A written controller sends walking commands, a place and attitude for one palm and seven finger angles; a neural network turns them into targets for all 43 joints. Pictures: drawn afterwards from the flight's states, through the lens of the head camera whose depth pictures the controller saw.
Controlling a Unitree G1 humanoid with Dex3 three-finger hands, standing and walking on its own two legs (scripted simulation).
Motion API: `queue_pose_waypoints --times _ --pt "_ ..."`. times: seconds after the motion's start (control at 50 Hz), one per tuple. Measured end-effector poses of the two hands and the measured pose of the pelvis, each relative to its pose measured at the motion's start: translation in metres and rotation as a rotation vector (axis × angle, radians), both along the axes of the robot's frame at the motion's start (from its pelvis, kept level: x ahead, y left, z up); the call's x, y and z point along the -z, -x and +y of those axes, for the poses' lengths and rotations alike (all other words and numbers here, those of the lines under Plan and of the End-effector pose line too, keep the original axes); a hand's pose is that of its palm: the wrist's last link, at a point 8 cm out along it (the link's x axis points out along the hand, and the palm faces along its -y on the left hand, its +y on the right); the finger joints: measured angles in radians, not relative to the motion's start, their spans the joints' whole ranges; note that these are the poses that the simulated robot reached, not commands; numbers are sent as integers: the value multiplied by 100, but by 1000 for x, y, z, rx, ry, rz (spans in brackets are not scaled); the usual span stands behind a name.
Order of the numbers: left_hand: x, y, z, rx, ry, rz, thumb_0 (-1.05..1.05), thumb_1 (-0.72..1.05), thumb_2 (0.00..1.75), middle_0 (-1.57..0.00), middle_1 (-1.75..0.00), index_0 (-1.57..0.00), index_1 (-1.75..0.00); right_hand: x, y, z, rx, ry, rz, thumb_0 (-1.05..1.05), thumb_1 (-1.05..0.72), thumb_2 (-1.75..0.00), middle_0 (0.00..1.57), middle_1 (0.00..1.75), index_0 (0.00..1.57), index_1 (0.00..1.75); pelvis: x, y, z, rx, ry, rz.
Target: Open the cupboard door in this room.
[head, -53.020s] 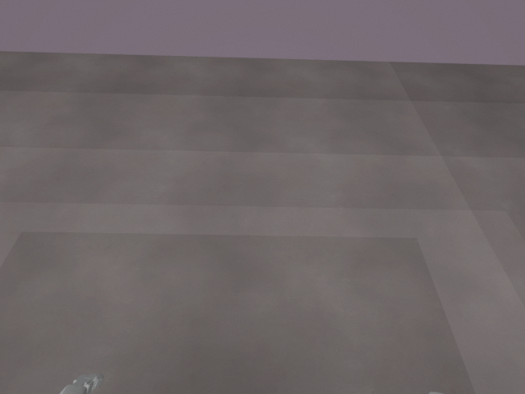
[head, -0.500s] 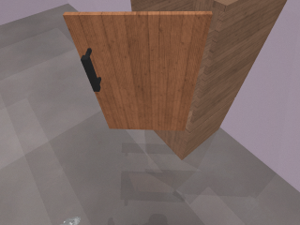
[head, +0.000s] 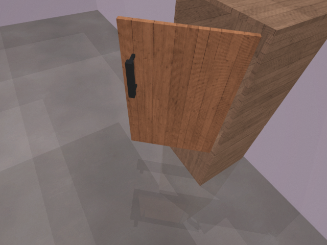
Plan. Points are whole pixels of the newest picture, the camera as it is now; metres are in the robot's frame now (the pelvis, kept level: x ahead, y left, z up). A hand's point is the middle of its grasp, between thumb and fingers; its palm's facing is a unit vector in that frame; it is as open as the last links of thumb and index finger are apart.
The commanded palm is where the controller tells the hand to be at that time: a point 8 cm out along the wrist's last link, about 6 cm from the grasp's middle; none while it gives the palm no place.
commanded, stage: come to a stop and stand still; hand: left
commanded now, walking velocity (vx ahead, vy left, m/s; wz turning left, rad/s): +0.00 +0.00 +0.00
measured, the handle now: (132, 76) +0.59 +0.17 +0.06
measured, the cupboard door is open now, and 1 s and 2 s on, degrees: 48 48 48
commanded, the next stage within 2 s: look again from close up in 0.36 s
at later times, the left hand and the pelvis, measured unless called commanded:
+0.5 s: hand out of the picture +0.01 +0.18 -0.17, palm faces -0.02 -0.98 -0.18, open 7.3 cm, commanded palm none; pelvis +0.01 +0.01 +0.01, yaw -2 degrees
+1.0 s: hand out of the picture +0.01 +0.19 -0.17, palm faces -0.01 -0.98 -0.20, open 7.4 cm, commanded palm none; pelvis -0.01 +0.01 +0.00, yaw -1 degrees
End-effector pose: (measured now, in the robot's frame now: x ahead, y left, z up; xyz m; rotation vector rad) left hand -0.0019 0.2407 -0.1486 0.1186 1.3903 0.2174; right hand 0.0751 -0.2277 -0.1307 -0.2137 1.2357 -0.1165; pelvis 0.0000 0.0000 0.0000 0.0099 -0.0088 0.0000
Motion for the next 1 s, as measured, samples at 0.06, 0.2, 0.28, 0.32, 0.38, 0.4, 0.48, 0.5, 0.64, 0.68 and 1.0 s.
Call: queue_pose_waypoints --times 0.06,0.2,0.28,0.32,0.38,0.4,0.48,0.5,0.64,0.68,1.0 --pt "-2 13 -1 3 14 30 0 91 90 -20 -30 -20 -30 1 5 9 9 -13 4 0 -92 -90 19 30 20 30 -2 1 4 7 2 -7" --pt "-6 26 -9 32 48 84 0 90 90 -20 -30 -20 -30 0 25 10 54 -11 32 -1 -93 -90 20 30 20 30 -7 -2 11 23 7 0" --pt "-5 20 -14 45 62 82 0 90 90 -20 -30 -20 -30 1 47 10 76 -6 89 0 -93 -90 20 30 20 30 -8 -5 13 28 7 1" --pt "-4 14 -16 51 67 74 0 90 90 -20 -30 -20 -30 1 60 12 90 -8 122 0 -92 -90 20 30 20 30 -8 -6 13 30 7 0" --pt "-3 4 -19 62 70 60 0 90 90 -20 -30 -20 -30 3 77 16 111 -16 169 0 -92 -90 19 30 20 30 -8 -9 13 32 7 0" --pt "-3 0 -19 65 70 55 0 90 90 -20 -30 -20 -30 3 83 18 118 -21 183 0 -92 -90 19 30 20 30 -8 -10 12 33 7 0" --pt "-4 -10 -17 85 48 47 1 92 90 -20 -30 -20 -30 6 100 26 142 -44 227 0 -91 -90 19 30 20 30 -7 -13 11 34 10 4" --pt "-4 -12 -15 97 37 39 1 92 90 -20 -30 -20 -30 7 101 28 142 -53 229 0 -91 -90 19 30 20 30 -6 -12 12 34 15 8" --pt "-5 -25 -2 123 -10 -27 0 91 90 -20 -30 -20 -30 18 96 35 142 -78 145 0 -91 -90 19 30 20 30 2 -6 14 24 10 -8" --pt "-6 -28 0 122 -15 -51 0 91 90 -20 -30 -20 -30 20 91 36 133 -82 126 0 -91 -90 19 30 20 30 2 -3 14 24 8 -15" --pt "-10 -7 -6 106 4 -76 0 91 90 -20 -30 -20 -30 6 74 4 87 -25 41 1 -91 -90 19 30 20 30 -3 13 9 22 4 -22"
